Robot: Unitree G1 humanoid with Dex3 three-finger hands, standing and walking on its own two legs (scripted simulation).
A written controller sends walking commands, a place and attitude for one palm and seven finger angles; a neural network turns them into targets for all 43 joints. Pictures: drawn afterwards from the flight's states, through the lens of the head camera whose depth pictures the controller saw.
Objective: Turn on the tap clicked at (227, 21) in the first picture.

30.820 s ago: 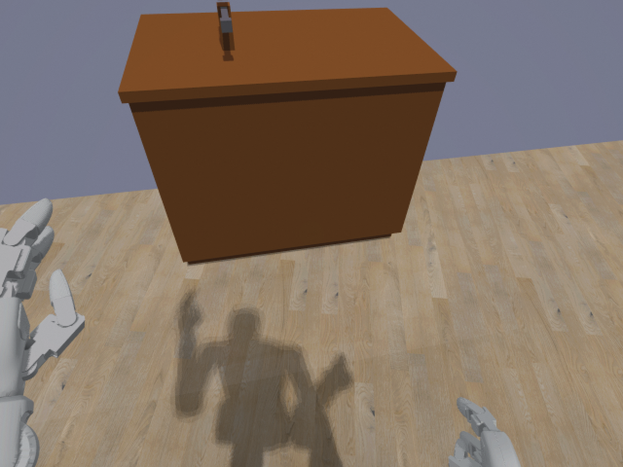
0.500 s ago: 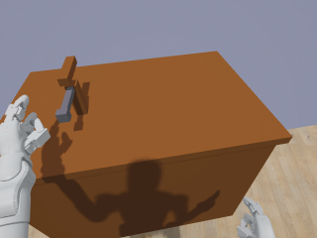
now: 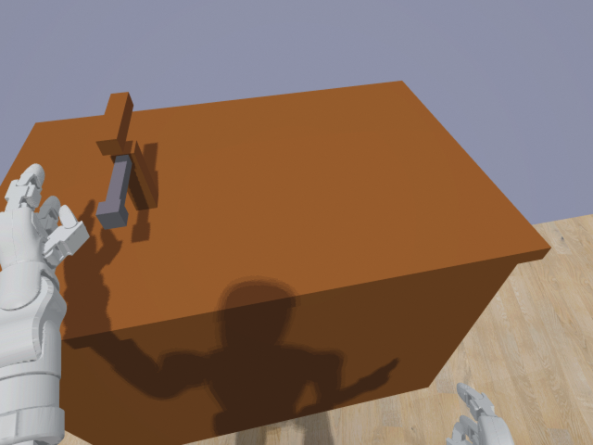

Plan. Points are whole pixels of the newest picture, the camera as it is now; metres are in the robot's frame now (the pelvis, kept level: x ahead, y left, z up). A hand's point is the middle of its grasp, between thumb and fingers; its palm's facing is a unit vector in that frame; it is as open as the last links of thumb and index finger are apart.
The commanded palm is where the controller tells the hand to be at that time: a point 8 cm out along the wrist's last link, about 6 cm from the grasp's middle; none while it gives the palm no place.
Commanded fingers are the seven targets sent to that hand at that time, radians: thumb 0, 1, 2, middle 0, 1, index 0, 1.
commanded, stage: reach beside the lever's end, fingers flat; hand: left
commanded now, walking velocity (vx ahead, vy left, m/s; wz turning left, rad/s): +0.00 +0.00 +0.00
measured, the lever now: (112, 214) +0.36 +0.28 +0.14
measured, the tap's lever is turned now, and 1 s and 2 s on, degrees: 0 1 24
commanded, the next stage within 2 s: push the lever round in 0.38 s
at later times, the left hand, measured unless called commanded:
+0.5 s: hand (82, 232) +0.33 +0.30 +0.14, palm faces +0.49 -0.87 -0.08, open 7.8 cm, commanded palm +0.28 +0.34 +0.14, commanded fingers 0.00 0.90 0.90 -0.15 -0.15 -0.15 -0.15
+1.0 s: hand (103, 230) +0.33 +0.28 +0.14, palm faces +0.50 -0.86 -0.09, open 7.8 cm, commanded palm +0.29 +0.31 +0.14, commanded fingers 0.00 0.90 0.90 -0.15 -0.15 -0.15 -0.15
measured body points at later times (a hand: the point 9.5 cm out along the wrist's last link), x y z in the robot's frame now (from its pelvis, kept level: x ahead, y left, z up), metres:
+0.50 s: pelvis +0.01 +0.01 +0.00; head +0.00 -0.01 +0.45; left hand +0.29 +0.35 +0.15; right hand +0.18 -0.23 -0.09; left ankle +0.03 +0.12 -0.73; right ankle +0.00 -0.08 -0.73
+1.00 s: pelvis +0.01 -0.01 +0.00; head +0.00 -0.03 +0.45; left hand +0.30 +0.32 +0.15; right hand +0.17 -0.25 -0.09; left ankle +0.03 +0.12 -0.73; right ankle +0.00 -0.08 -0.73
